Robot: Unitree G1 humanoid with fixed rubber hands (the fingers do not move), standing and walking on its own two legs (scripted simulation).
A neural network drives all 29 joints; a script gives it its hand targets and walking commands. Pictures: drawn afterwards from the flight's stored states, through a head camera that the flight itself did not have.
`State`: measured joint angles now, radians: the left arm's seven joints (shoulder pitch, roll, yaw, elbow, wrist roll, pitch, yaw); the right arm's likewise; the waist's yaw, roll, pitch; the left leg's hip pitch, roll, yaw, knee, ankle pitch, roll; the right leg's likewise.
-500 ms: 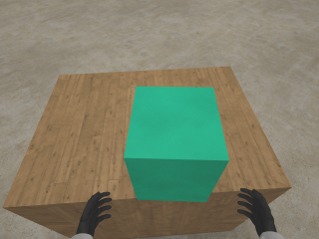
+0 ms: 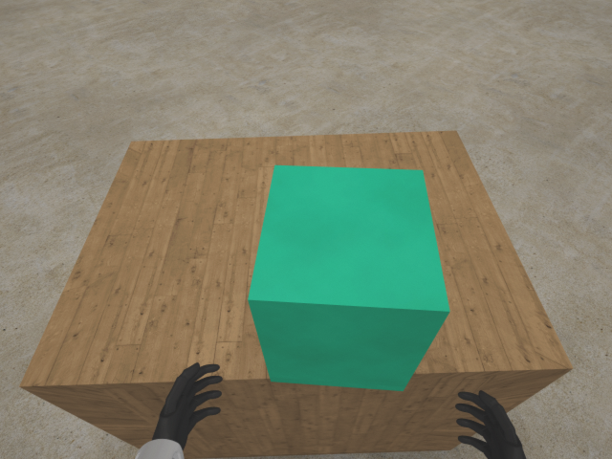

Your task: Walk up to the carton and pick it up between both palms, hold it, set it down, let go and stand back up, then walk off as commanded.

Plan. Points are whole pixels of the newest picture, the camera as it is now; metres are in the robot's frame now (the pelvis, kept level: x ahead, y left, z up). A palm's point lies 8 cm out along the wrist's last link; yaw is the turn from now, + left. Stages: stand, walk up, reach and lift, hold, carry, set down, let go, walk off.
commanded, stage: set down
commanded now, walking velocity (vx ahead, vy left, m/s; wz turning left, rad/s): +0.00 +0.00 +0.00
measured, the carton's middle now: (341, 283) +0.37 -0.02 +0.02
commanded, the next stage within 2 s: let go in 0.28 s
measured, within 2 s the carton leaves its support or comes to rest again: neither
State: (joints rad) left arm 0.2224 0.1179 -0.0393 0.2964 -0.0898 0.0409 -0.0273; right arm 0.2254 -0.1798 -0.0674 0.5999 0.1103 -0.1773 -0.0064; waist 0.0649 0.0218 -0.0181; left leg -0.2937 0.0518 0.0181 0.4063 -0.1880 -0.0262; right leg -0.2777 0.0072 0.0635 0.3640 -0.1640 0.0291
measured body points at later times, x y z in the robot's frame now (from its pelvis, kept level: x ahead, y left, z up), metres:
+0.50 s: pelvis +0.00 +0.00 +0.00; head +0.03 -0.01 +0.45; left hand +0.20 +0.20 -0.05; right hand +0.17 -0.22 -0.09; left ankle +0.01 +0.14 -0.74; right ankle +0.01 -0.14 -0.74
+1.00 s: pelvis +0.00 +0.00 -0.01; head +0.01 +0.00 +0.44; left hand +0.19 +0.21 -0.05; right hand +0.16 -0.26 -0.10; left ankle +0.01 +0.14 -0.74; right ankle +0.01 -0.14 -0.74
